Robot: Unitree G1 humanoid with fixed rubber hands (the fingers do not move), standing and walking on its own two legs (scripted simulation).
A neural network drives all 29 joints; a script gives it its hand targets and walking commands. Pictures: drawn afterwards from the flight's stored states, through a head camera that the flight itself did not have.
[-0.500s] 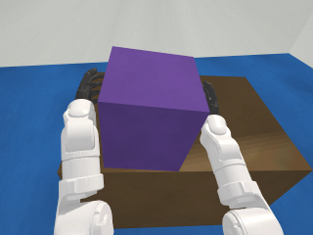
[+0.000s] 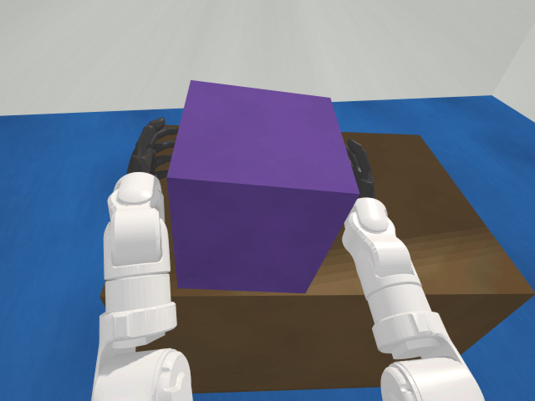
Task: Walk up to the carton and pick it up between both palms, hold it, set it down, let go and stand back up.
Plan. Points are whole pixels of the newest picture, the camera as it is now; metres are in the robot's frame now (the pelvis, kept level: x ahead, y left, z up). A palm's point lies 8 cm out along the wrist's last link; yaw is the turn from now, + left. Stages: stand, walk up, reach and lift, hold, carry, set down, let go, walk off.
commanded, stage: hold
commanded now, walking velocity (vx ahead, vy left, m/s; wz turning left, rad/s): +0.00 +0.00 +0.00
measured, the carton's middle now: (252, 194) +0.39 +0.01 +0.13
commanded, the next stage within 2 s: set down in 1.58 s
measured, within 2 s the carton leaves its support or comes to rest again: neither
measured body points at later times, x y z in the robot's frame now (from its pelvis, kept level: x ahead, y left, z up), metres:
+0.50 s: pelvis +0.00 +0.00 +0.00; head -0.02 +0.03 +0.45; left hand +0.38 +0.15 +0.19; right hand +0.37 -0.15 +0.16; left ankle +0.01 +0.12 -0.75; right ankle +0.06 -0.11 -0.75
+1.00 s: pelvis +0.00 +0.00 +0.00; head -0.02 +0.03 +0.45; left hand +0.38 +0.16 +0.19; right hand +0.37 -0.15 +0.16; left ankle +0.01 +0.12 -0.75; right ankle +0.06 -0.11 -0.75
